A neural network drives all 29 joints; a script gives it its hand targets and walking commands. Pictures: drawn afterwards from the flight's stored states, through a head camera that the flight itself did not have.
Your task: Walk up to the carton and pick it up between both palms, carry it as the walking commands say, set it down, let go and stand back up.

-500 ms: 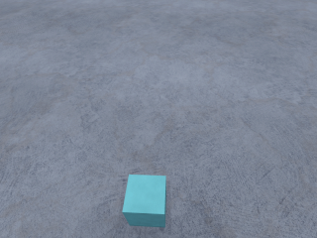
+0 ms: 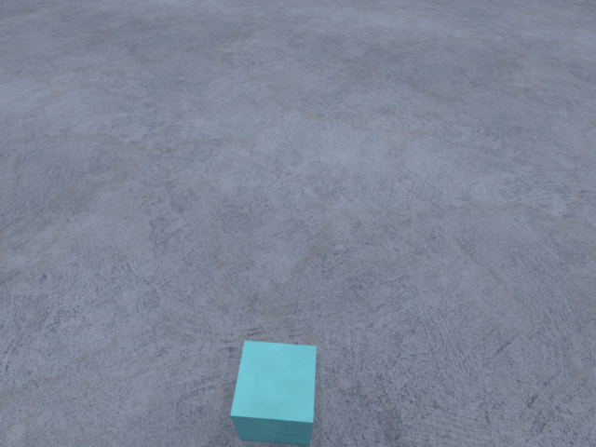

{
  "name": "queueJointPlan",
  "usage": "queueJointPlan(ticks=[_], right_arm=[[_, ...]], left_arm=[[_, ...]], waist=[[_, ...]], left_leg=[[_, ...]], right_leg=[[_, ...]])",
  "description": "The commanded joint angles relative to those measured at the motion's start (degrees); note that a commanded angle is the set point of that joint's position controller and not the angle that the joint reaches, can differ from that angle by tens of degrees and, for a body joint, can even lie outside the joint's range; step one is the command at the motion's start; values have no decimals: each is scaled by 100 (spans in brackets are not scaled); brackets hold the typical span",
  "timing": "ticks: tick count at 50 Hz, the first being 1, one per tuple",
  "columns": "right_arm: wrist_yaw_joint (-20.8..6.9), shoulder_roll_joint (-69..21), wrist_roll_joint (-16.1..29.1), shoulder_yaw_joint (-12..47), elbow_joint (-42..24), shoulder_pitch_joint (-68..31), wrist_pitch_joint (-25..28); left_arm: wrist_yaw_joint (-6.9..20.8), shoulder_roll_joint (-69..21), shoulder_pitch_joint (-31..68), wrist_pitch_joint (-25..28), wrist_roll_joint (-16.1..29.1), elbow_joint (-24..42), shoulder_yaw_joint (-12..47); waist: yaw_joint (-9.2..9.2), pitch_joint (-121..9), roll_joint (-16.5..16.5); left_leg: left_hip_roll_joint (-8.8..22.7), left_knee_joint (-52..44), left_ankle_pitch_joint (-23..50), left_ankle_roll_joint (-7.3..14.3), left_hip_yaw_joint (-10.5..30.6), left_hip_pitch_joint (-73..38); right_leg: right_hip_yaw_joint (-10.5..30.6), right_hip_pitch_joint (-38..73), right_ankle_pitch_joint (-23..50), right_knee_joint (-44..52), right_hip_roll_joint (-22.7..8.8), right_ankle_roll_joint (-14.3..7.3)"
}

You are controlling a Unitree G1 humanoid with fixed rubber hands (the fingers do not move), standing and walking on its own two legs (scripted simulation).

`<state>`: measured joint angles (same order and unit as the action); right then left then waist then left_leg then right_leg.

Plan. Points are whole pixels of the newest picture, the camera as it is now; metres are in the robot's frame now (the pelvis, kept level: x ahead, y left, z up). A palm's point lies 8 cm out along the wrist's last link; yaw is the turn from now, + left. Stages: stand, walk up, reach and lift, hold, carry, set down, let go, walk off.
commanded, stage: walk up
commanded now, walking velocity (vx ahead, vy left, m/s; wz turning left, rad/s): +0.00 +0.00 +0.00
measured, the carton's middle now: (277, 394) +0.40 +0.08 -0.64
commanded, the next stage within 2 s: none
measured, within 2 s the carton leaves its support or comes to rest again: neither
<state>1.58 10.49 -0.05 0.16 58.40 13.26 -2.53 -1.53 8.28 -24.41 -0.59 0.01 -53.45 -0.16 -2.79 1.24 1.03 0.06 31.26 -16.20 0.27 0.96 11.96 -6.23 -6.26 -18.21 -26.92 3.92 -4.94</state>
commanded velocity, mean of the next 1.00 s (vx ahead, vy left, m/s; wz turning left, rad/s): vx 0.04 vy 0.03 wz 0.00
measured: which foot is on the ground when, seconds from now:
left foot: down 0.00-0.32, up 0.34-0.64, down 0.66-1.00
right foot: down 0.00-0.66, up 0.68-0.90, down 0.92-1.00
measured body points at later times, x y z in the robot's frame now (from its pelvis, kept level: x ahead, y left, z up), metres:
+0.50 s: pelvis +0.00 +0.04 +0.01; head +0.00 +0.02 +0.46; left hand -0.03 +0.27 -0.13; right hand +0.06 -0.17 -0.16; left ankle -0.02 +0.19 -0.67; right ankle -0.03 -0.06 -0.73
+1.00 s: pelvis +0.03 +0.09 +0.00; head +0.03 +0.09 +0.45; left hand +0.03 +0.32 -0.15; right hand +0.08 -0.14 -0.15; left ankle +0.02 +0.22 -0.73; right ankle +0.02 -0.01 -0.73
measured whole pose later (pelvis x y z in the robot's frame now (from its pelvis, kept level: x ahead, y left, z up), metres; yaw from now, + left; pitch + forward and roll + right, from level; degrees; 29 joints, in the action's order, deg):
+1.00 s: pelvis +0.03 +0.09 +0.00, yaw +3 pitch -3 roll +0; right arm 1.9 9.5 0.0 0.2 58.0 15.1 -0.2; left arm -2.5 9.2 -21.0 -1.6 0.0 -53.4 -0.1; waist -0.3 2.1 0.3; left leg 2.1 33.0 -18.7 -0.7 0.2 11.5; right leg -5.2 -10.0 -18.0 -31.3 0.1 -1.3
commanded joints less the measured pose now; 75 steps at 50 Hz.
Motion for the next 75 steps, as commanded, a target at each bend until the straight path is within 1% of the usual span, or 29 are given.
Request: queueJointPlan(ticks=[1,6,12,13,14,15,16,17,19,21,22,24,26,28,29,30,31,32,33,34,35,36,41,44,46,47,49,52,75], right_arm=[[66,317,-13,-121,-340,191,182],[81,367,-3,-153,-268,463,283],[62,357,-29,-153,-297,473,284],[74,424,-53,-162,-321,411,234],[-27,706,-102,-300,-477,0,44],[-81,566,-125,-296,-563,-95,-33],[-102,627,-204,-315,-651,-137,-88],[-116,714,-259,-351,-709,-250,-135],[-152,707,-240,-345,-708,-236,-127],[-148,537,-208,-240,-746,-91,-85],[-177,417,-208,-176,-737,-122,-54],[-215,289,-166,-58,-665,-158,12],[-272,324,-127,-35,-654,-191,144],[-191,289,-87,-24,-490,168,260],[-139,372,-115,-70,-315,576,337],[-127,554,-121,-211,-138,1095,433],[-61,908,-144,-277,-123,1070,450],[-24,1009,-144,-244,-172,986,467],[4,934,-147,-221,-99,1040,479],[21,931,-125,-221,-147,811,470],[11,898,-106,-232,-241,477,447],[26,781,-110,-192,-309,291,440],[85,667,-70,-160,-268,383,358],[84,713,-35,-202,-412,184,298],[61,453,-6,-140,-487,333,325],[56,367,17,-134,-459,403,315],[45,320,-18,-101,-328,409,229],[53,499,-41,-212,-423,288,245],[95,511,-108,-209,-484,328,199]], left_arm=[[-103,338,-98,10,-85,-96,-38],[-117,386,141,74,-89,-103,-63],[-118,357,110,52,-99,-99,-47],[-161,487,-33,44,-115,-31,-49],[-286,1119,-582,0,-150,-26,-233],[-351,1436,-818,-42,-195,-113,-352],[-348,1619,-781,-7,-197,-95,-426],[-340,1616,-438,12,-177,5,-419],[-315,1351,61,20,-87,115,-325],[-268,1154,154,64,-121,93,-221],[-207,1019,-51,100,-190,-8,-190],[-101,937,-317,142,-251,-181,-151],[-48,1082,-259,120,-193,-122,-207],[-25,1045,-193,111,-165,-178,-213],[-37,883,-148,128,-113,-202,-135],[-14,676,-195,163,-62,-284,-94],[-31,390,-175,174,-14,-172,-51],[-64,367,-178,89,33,-101,-56],[-58,396,-64,11,33,-55,-83],[-67,405,-22,-46,38,-67,-106],[-41,499,-99,-84,12,-121,-106],[-19,564,42,-140,-14,-173,-129],[-28,463,213,-99,-9,-28,-134],[-70,452,-49,-43,-21,-163,-155],[-78,721,123,31,-38,-115,-237],[-67,771,236,50,-36,-99,-242],[-57,647,442,77,-56,-100,-160],[-93,675,319,4,-33,-48,-196],[-64,750,310,-48,-37,3,-228]], waist=[[55,532,544],[190,198,220],[197,330,239],[83,390,275],[-183,465,622],[-261,525,-184],[-281,549,-642],[-138,812,-397],[14,1024,-269],[162,990,-758],[110,837,-1150],[-21,618,-1842],[95,620,-2133],[327,483,-1523],[453,118,-1015],[582,-378,-364],[430,-146,863],[358,123,1086],[281,232,895],[277,422,901],[320,456,1144],[325,727,1091],[276,551,881],[92,517,638],[260,285,-5],[336,170,-182],[386,369,-246],[285,417,-159],[241,731,-20]], left_leg=[[823,-1118,1623,355,1119,-49],[704,-967,2329,293,986,-405],[680,-1072,1978,266,985,-250],[623,-889,1710,266,831,-56],[123,93,833,90,358,1110],[-220,1397,-544,-133,-25,1761],[-2,2911,-1357,-241,47,2245],[149,3626,-1311,-257,262,2363],[118,3646,-964,-260,285,2202],[126,2637,-736,-266,119,2013],[134,1914,-448,-243,-37,1938],[57,1041,-252,-167,-344,1455],[10,266,-316,-103,-747,804],[-172,-732,198,-89,-1101,171],[-63,-780,415,-5,-817,-365],[407,-824,379,56,-162,-1113],[1387,-1074,3165,168,1178,-1084],[1869,-1140,5230,503,1679,-810],[1908,-1244,5291,575,1574,-687],[1910,-1362,4930,697,1430,-335],[1794,-1561,3563,875,1377,-275],[1688,-1653,3063,773,1326,-115],[1401,-1195,3768,773,927,-284],[1274,-768,2759,543,837,-39],[729,-431,1874,234,419,233],[507,-451,1347,141,215,151],[416,-743,678,83,113,7],[716,-597,1321,126,244,-49],[889,-824,802,69,387,357]], right_leg=[[630,-466,579,604,-873,253],[640,-278,884,658,-980,249],[627,-273,755,680,-990,256],[657,-376,760,648,-1141,280],[1701,128,721,723,-2015,-20],[2696,215,996,1158,-3056,-643],[3371,17,544,1587,-3736,-1149],[3178,-472,163,1675,-3635,-1175],[2313,-895,-165,1716,-3074,-812],[1475,-599,1120,1434,-2494,-477],[1127,-316,1095,1440,-2184,-277],[828,-165,300,1601,-1814,-125],[520,-379,-487,1576,-1508,-80],[263,-294,23,813,-1439,18],[69,-338,707,135,-1322,41],[-94,-695,14,-633,-1156,76],[-120,-1154,-681,-1088,-738,423],[341,-1388,-1438,-1440,-664,593],[482,-1388,-1452,-1728,-659,626],[404,-1343,-1429,-1794,-624,618],[244,-1258,-1309,-2006,-660,598],[307,-1350,-1130,-2016,-712,634],[223,-940,-789,-993,-614,646],[124,-282,477,413,-634,546],[728,141,2006,589,-1128,308],[880,118,2192,634,-1292,198],[1010,-367,1428,650,-1298,45],[759,-487,1239,594,-1085,108],[826,-743,841,527,-973,147]])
